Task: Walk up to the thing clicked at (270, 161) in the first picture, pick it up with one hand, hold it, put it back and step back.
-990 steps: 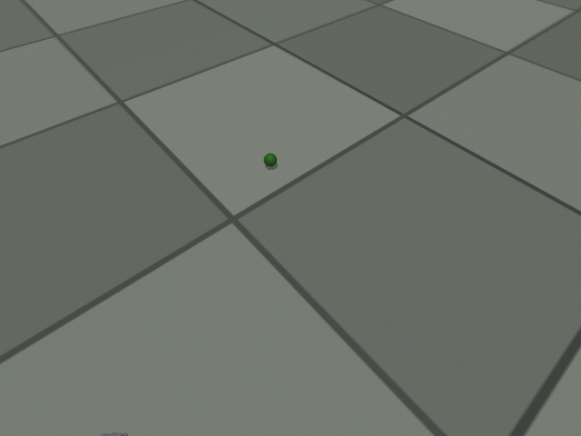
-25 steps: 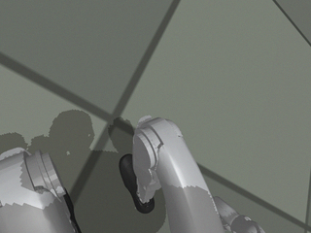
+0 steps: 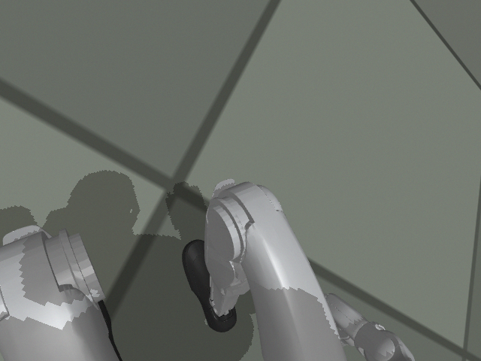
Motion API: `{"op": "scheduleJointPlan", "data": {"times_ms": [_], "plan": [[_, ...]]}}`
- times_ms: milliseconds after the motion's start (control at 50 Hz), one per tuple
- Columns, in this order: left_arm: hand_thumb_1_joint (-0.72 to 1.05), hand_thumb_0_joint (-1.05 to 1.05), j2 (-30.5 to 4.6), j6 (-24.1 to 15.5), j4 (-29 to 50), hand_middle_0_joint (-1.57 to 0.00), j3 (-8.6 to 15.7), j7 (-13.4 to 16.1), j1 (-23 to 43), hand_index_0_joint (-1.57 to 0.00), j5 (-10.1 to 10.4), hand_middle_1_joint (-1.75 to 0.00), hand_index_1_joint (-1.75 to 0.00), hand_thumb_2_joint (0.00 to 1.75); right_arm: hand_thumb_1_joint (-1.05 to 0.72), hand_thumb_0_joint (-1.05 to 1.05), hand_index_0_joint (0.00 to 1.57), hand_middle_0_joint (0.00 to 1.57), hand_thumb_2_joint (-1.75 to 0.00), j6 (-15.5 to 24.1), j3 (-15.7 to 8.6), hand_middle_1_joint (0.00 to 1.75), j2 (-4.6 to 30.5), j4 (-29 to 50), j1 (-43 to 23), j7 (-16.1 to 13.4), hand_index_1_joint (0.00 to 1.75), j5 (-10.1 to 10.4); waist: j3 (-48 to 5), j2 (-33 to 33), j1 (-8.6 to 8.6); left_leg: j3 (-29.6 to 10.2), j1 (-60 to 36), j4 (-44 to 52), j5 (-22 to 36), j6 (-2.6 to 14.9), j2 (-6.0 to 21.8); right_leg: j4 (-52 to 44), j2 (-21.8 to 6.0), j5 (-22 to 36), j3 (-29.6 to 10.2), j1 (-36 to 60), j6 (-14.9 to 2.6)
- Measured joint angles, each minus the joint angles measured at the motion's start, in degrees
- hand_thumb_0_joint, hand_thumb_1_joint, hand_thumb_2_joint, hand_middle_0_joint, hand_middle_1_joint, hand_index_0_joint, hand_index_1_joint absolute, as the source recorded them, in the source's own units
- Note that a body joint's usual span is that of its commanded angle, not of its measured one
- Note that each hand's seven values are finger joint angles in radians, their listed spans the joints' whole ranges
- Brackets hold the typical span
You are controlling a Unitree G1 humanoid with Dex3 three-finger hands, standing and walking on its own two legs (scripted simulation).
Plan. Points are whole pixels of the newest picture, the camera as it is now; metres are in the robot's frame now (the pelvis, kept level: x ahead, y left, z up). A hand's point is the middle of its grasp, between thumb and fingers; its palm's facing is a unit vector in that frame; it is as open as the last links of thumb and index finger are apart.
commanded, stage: close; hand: left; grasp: from above
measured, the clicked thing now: out of the picture +0.41 +0.37 -0.26
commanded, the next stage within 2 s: settle in 0.74 s
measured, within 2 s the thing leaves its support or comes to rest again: leaves its support in 1.14 s
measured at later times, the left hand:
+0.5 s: hand out of the picture +0.40 +0.36 -0.25, palm faces -0.41 -0.21 -0.89, open 8.6 cm
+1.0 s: hand out of the picture +0.40 +0.36 -0.24, palm faces -0.41 -0.20 -0.89, open 8.5 cm
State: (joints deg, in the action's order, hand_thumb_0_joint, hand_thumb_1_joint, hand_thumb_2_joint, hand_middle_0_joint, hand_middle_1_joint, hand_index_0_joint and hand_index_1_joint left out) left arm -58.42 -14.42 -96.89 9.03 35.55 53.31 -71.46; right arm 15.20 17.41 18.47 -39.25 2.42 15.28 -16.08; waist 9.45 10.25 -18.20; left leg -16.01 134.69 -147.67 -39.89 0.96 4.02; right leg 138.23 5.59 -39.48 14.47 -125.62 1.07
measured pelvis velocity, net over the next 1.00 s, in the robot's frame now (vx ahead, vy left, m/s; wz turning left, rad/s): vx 0.00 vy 0.00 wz -0.01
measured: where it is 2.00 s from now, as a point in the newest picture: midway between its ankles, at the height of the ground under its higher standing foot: (161, 324)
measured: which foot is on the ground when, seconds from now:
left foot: down 0.00-1.00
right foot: down 0.00-1.00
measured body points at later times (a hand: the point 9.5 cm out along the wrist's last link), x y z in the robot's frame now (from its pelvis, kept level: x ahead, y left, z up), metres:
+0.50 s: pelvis +0.00 +0.00 +0.00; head +0.25 +0.15 +0.34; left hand +0.42 +0.37 -0.20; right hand +0.08 -0.25 -0.06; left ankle +0.07 +0.13 -0.26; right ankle +0.11 -0.10 -0.26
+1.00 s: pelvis +0.00 +0.00 +0.00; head +0.25 +0.15 +0.34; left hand +0.42 +0.37 -0.19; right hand +0.09 -0.24 -0.06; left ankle +0.07 +0.13 -0.26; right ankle +0.11 -0.10 -0.26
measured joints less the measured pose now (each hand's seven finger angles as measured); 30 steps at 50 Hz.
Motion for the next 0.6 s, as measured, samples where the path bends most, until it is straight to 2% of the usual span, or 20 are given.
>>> {"op": "scheduleJointPlan", "data": {"times_ms": [240,360,520,600], "plan": [[0.14,0.00,0.4,-0.5,-0.5,-0.51,-0.5,0.6,0.1,-0.55,-0.1,-0.83,-0.77,0.61,-0.89,0.00,0.20,0.20,-0.90,0.1,0.6,0.30,0.2,-0.4,0.8,-0.1,0.30,-0.1,0.1,-0.3,-0.20,-0.1,0.1,-0.1,0.5,0.05,0.2,-0.1,0.2,0.8,0.0,-0.3,0.05],[0.19,-0.01,-0.3,0.0,-0.6,-0.55,0.2,0.7,0.1,-0.61,0.2,-0.78,-0.72,0.56,-0.89,0.00,0.21,0.20,-0.90,0.4,0.5,0.30,0.7,-0.3,1.3,0.0,0.30,0.1,0.3,-0.3,-0.38,-0.1,0.0,0.0,0.3,0.06,0.4,-0.2,0.4,0.8,0.0,-0.3,0.09],[0.21,-0.01,-0.6,0.0,-0.1,-0.60,0.1,-0.5,0.2,-0.67,1.3,-0.72,-0.67,0.50,-0.89,0.00,0.20,0.20,-0.90,0.6,0.2,0.30,0.9,-0.4,1.3,-0.2,0.30,0.2,0.7,-0.2,-0.33,-0.1,0.0,0.0,0.5,0.16,0.3,-0.2,0.3,0.8,0.0,-0.2,0.21],[0.22,-0.01,-0.6,-0.4,0.4,-0.62,0.2,-1.1,0.0,-0.69,1.0,-0.70,-0.65,0.47,-0.89,0.00,0.20,0.20,-0.90,0.2,0.4,0.30,0.7,-0.3,1.4,-0.2,0.30,0.2,0.4,-0.1,-0.27,-0.1,-0.1,0.1,0.4,0.03,0.1,-0.2,0.2,0.7,0.0,0.0,0.11]]}}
